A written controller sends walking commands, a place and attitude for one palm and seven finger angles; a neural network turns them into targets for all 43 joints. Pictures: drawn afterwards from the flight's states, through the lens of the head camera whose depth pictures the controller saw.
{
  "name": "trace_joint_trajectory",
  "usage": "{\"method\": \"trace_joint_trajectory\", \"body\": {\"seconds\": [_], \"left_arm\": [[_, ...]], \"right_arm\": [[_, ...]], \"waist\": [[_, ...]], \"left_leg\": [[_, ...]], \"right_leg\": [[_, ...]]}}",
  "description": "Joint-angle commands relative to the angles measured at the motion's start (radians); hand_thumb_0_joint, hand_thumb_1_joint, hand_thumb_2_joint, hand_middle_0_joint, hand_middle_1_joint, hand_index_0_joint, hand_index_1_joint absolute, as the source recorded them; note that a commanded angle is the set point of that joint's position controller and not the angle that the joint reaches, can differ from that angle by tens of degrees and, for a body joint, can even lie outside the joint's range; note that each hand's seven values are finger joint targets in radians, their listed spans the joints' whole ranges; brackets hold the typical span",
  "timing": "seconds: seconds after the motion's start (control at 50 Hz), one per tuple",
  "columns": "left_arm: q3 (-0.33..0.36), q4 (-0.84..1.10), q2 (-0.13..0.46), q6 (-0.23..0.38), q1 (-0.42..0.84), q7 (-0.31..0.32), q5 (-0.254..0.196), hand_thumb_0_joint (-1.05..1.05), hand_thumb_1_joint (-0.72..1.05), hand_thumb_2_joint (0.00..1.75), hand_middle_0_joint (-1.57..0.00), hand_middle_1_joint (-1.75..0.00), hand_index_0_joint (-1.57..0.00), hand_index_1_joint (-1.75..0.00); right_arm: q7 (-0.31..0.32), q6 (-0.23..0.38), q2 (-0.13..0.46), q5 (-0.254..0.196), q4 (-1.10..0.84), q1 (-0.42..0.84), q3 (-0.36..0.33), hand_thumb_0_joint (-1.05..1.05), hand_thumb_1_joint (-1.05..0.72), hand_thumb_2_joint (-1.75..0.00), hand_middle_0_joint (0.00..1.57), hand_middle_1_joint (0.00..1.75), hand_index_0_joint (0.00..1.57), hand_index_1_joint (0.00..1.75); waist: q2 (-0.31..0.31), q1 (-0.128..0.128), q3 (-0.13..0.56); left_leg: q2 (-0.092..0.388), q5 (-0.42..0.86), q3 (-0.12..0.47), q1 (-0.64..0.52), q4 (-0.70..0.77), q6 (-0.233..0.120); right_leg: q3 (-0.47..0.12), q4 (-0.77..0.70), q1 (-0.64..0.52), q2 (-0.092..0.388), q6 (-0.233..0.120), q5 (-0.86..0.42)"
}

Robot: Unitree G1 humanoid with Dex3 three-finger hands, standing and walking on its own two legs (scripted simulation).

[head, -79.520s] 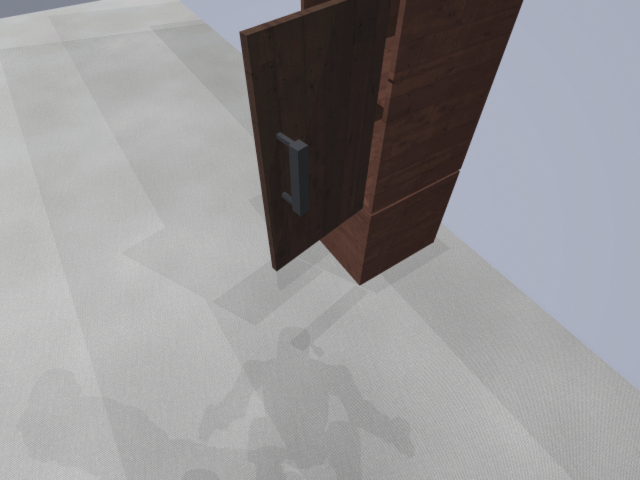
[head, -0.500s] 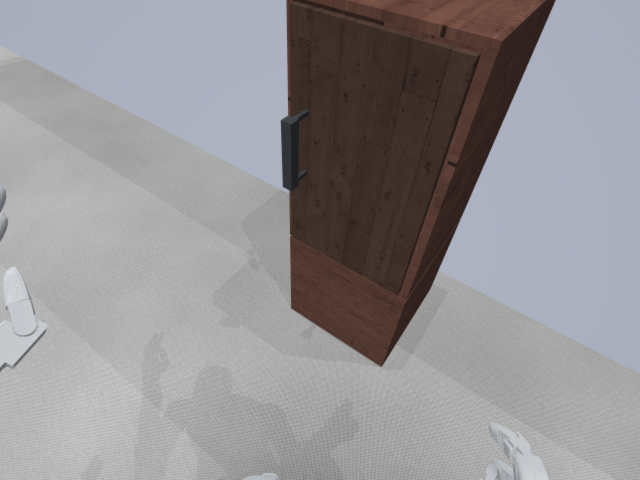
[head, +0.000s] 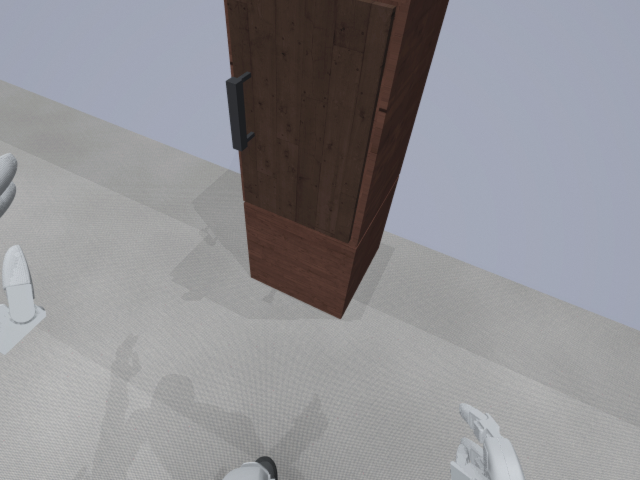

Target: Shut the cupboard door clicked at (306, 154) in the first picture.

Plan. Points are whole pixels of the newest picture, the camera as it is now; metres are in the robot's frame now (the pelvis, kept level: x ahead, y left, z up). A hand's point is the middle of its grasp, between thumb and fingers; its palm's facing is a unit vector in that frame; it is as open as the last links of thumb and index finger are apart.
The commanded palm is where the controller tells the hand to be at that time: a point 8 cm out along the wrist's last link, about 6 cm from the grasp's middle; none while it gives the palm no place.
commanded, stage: stop stepping back and stand still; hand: left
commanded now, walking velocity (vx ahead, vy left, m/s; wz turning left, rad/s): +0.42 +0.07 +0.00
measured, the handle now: (243, 111) +0.87 +0.23 +0.00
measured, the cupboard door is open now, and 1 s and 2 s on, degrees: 0 0 0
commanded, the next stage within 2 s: let the arm hang, fingers relaxed in 1.56 s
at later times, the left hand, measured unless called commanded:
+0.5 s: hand out of the picture +0.17 +0.26 +0.22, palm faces +0.34 -0.76 -0.55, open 7.4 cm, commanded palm +0.11 +0.32 +0.20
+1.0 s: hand out of the picture +0.19 +0.30 +0.21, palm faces +0.35 -0.78 -0.51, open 7.4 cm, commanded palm +0.13 +0.35 +0.20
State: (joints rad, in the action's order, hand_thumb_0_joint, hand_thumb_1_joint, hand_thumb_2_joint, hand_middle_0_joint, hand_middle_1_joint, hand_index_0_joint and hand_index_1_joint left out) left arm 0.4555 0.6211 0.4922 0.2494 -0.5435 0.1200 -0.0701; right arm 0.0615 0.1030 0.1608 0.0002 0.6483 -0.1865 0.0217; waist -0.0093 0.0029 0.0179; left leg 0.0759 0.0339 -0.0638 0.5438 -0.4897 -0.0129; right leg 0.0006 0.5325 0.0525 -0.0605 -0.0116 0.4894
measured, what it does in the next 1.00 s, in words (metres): steps on the spot: left foot, then right foot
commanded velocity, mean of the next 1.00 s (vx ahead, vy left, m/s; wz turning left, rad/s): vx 0.03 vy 0.00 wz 0.00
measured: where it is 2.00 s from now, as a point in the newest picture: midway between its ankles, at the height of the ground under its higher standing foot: outside the picture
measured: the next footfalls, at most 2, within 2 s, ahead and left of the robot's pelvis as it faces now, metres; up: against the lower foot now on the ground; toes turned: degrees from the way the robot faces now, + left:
left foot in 0.24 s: +0.11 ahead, +0.14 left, +0.00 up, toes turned +5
right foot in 0.50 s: -0.02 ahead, -0.05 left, +0.00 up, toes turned -4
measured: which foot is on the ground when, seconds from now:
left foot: down 0.00-0.08, up 0.10-0.22, down 0.24-0.54, up 0.56-0.74, down 0.76-1.00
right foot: down 0.00-0.30, up 0.32-0.48, down 0.50-1.00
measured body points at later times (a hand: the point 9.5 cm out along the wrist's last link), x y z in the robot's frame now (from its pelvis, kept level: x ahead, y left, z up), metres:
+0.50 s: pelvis -0.03 +0.02 +0.01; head -0.02 +0.04 +0.46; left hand +0.14 +0.30 +0.25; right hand +0.12 -0.19 -0.07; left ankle +0.07 +0.13 -0.71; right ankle -0.06 -0.05 -0.71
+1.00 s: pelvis -0.02 +0.05 +0.02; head -0.02 +0.07 +0.47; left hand +0.16 +0.34 +0.24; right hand +0.14 -0.21 -0.04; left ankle +0.01 +0.19 -0.71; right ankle -0.06 -0.05 -0.72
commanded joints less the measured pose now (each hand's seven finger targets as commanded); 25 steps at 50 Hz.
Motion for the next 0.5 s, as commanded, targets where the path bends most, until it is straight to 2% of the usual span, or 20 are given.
{"method": "trace_joint_trajectory", "body": {"seconds": [0.0,0.02,0.04,0.06,0.08,0.1,0.14,0.16,0.2,0.22,0.24,0.26,0.28,0.3,0.32,0.34,0.36,0.42,0.46,0.48], "left_arm": [[0.171,0.054,0.156,-0.008,-0.009,0.026,-0.033,0.0,0.9,0.9,-0.2,-0.3,-0.2,-0.3],[0.16,-0.058,0.142,-0.016,-0.019,0.029,-0.028,0.0,0.9,0.9,-0.2,-0.3,-0.2,-0.3],[0.147,-0.076,0.144,-0.02,0.008,0.034,-0.018,0.0,0.9,0.9,-0.2,-0.3,-0.2,-0.3],[0.148,-0.09,0.172,-0.021,0.052,0.04,-0.016,0.0,0.9,0.9,-0.2,-0.3,-0.2,-0.3],[0.1,-0.083,0.155,-0.01,0.123,0.041,-0.002,0.0,0.9,0.9,-0.2,-0.3,-0.2,-0.3],[0.089,-0.076,0.157,0.008,0.2,0.042,0.016,0.0,0.9,0.9,-0.2,-0.3,-0.2,-0.3],[0.029,-0.12,0.116,0.028,0.284,0.036,0.032,0.0,0.9,0.9,-0.2,-0.3,-0.2,-0.3],[0.008,-0.069,0.125,0.042,0.39,0.037,0.04,0.0,0.9,0.9,-0.2,-0.3,-0.2,-0.3],[-0.026,-0.1,0.088,0.031,0.371,0.045,0.048,0.0,0.9,0.9,-0.2,-0.3,-0.2,-0.3],[-0.011,-0.034,0.101,0.028,0.367,0.048,0.043,0.0,0.9,0.9,-0.2,-0.3,-0.2,-0.3],[0.028,0.066,0.126,0.039,0.34,0.055,0.037,0.0,0.9,0.9,-0.2,-0.3,-0.2,-0.3],[0.059,0.086,0.146,0.048,0.251,0.056,0.033,0.0,0.9,0.9,-0.2,-0.3,-0.2,-0.3],[0.085,0.18,0.161,0.067,0.21,0.051,0.026,0.0,0.9,0.9,-0.2,-0.3,-0.2,-0.3],[0.121,0.282,0.188,0.08,0.181,0.052,0.018,0.0,0.9,0.9,-0.2,-0.3,-0.2,-0.3],[0.148,0.303,0.191,0.08,0.131,0.054,0.017,0.0,0.9,0.9,-0.2,-0.3,-0.2,-0.3],[0.171,0.313,0.184,0.075,0.049,0.057,0.009,0.0,0.9,0.9,-0.2,-0.3,-0.2,-0.3],[0.23,0.304,0.226,0.068,-0.043,0.062,-0.002,0.0,0.9,0.9,-0.2,-0.3,-0.2,-0.3],[0.21,0.212,0.155,0.047,-0.146,0.068,-0.003,0.0,0.9,0.9,-0.2,-0.3,-0.2,-0.3],[0.204,0.07,0.138,0.022,-0.169,0.065,-0.006,0.0,0.9,0.9,-0.2,-0.3,-0.2,-0.3],[0.168,-0.003,0.107,0.004,-0.147,0.063,-0.004,0.0,0.9,0.9,-0.2,-0.3,-0.2,-0.3]], "right_arm": [[0.029,0.025,0.157,-0.016,-0.189,0.092,-0.042,0.0,-0.9,-0.9,0.2,0.3,0.2,0.3],[0.035,0.013,0.159,-0.015,-0.178,0.087,-0.05,0.0,-0.9,-0.9,0.2,0.3,0.2,0.3],[0.04,-0.001,0.163,-0.01,-0.174,0.073,-0.057,0.0,-0.9,-0.9,0.2,0.3,0.2,0.3],[0.041,-0.008,0.176,-0.006,-0.159,0.073,-0.068,0.0,-0.9,-0.9,0.2,0.3,0.2,0.3],[0.04,-0.011,0.178,-0.004,-0.143,0.074,-0.071,0.0,-0.9,-0.9,0.2,0.3,0.2,0.3],[0.038,-0.002,0.19,-0.005,-0.137,0.073,-0.07,0.0,-0.9,-0.9,0.2,0.3,0.2,0.3],[0.034,0.027,0.181,-0.008,-0.14,0.066,-0.051,0.0,-0.9,-0.9,0.2,0.3,0.2,0.3],[0.035,0.037,0.178,-0.013,-0.134,0.072,-0.055,0.0,-0.9,-0.9,0.2,0.3,0.2,0.3],[0.044,0.053,0.197,-0.008,-0.112,0.027,-0.074,0.0,-0.9,-0.9,0.2,0.3,0.2,0.3],[0.047,0.066,0.214,-0.01,-0.12,0.015,-0.086,0.0,-0.9,-0.9,0.2,0.3,0.2,0.3],[0.045,0.076,0.23,-0.01,-0.146,0.016,-0.095,0.0,-0.9,-0.9,0.2,0.3,0.2,0.3],[0.035,0.088,0.221,-0.007,-0.162,0.008,-0.096,0.0,-0.9,-0.9,0.2,0.3,0.2,0.3],[0.02,0.102,0.178,0.009,-0.16,-0.002,-0.079,0.0,-0.9,-0.9,0.2,0.3,0.2,0.3],[0.009,0.11,0.172,0.016,-0.156,0.007,-0.082,0.0,-0.9,-0.9,0.2,0.3,0.2,0.3],[0.001,0.113,0.173,0.015,-0.155,0.019,-0.086,0.0,-0.9,-0.9,0.2,0.3,0.2,0.3],[-0.003,0.112,0.168,0.012,-0.161,0.03,-0.085,0.0,-0.9,-0.9,0.2,0.3,0.2,0.3],[-0.004,0.111,0.16,0.011,-0.164,0.036,-0.079,0.0,-0.9,-0.9,0.2,0.3,0.2,0.3],[0.003,0.084,0.145,0.013,-0.181,0.037,-0.058,0.0,-0.9,-0.9,0.2,0.3,0.2,0.3],[0.012,0.059,0.145,0.01,-0.172,0.016,-0.054,0.0,-0.9,-0.9,0.2,0.3,0.2,0.3],[0.013,0.04,0.138,0.006,-0.168,0.013,-0.053,0.0,-0.9,-0.9,0.2,0.3,0.2,0.3]], "waist": [[0.143,0.026,0.047],[0.088,0.03,-0.061],[0.012,0.034,-0.118],[-0.097,0.028,-0.182],[-0.2,0.024,-0.264],[-0.205,0.023,-0.312],[-0.145,0.026,-0.334],[-0.098,0.028,-0.304],[0.023,0.045,-0.207],[0.138,0.046,-0.123],[0.314,0.026,-0.015],[0.371,0.009,0.047],[0.368,0.018,0.122],[0.271,0.014,0.188],[0.199,0.003,0.183],[0.2,-0.005,0.191],[0.227,-0.025,0.216],[0.355,-0.002,0.165],[0.238,0.014,0.126],[0.123,0.026,0.083]], "left_leg": [[0.03,-0.328,0.116,-0.366,0.08,-0.002],[0.001,-0.475,0.091,-0.3,0.048,0.031],[-0.04,-0.441,0.045,-0.326,-0.142,0.055],[-0.046,-0.386,0.065,-0.29,-0.385,0.06],[-0.031,-0.372,0.102,-0.171,-0.563,0.053],[-0.01,-0.361,0.11,-0.052,-0.641,0.042],[0.033,-0.353,0.081,0.016,-0.417,0.017],[0.025,-0.339,0.054,-0.052,-0.313,0.016],[-0.056,-0.219,0.014,-0.268,-0.127,0.002],[-0.051,-0.131,0.073,-0.375,-0.029,-0.022],[0.06,-0.002,0.231,-0.472,0.027,-0.072],[0.174,0.057,0.411,-0.521,0.091,-0.124],[0.198,-0.033,0.52,-0.523,0.173,-0.111],[0.208,-0.19,0.522,-0.479,0.211,-0.105],[0.195,-0.344,0.454,-0.378,0.237,-0.106],[0.166,-0.483,0.361,-0.316,0.265,-0.092],[0.136,-0.557,0.284,-0.287,0.298,-0.064],[0.086,-0.617,0.134,-0.131,0.3,-0.016],[0.044,-0.595,0.072,-0.093,0.212,0.006],[0.019,-0.553,0.055,-0.093,0.116,0.016]], "right_leg": [[0.051,-0.147,0.326,0.062,-0.002,-0.024],[0.012,-0.241,0.412,0.085,-0.036,0.185],[-0.089,-0.322,0.558,0.16,-0.094,0.331],[-0.231,-0.411,0.676,0.279,-0.154,0.433],[-0.304,-0.455,0.688,0.365,-0.201,0.408],[-0.307,-0.454,0.637,0.377,-0.209,0.295],[-0.165,-0.33,0.425,0.312,-0.156,-0.051],[-0.089,-0.249,0.376,0.287,-0.128,-0.147],[-0.014,-0.048,0.352,0.215,-0.086,-0.373],[0.004,0.099,0.336,0.166,-0.046,-0.427],[0.044,0.254,0.344,0.078,0.001,-0.323],[0.025,0.353,0.383,0.032,0.008,-0.055],[-0.019,0.442,0.381,0.023,0.003,0.044],[-0.052,0.475,0.326,0.039,0.006,0.054],[-0.044,0.444,0.281,0.049,0.01,0.048],[-0.013,0.394,0.228,0.05,0.009,0.021],[0.033,0.328,0.176,0.033,0.006,0.009],[0.124,0.088,0.021,0.01,-0.001,-0.037],[0.104,-0.085,-0.025,0.035,-0.008,-0.113],[0.033,-0.169,0.03,0.085,-0.029,-0.11]]}}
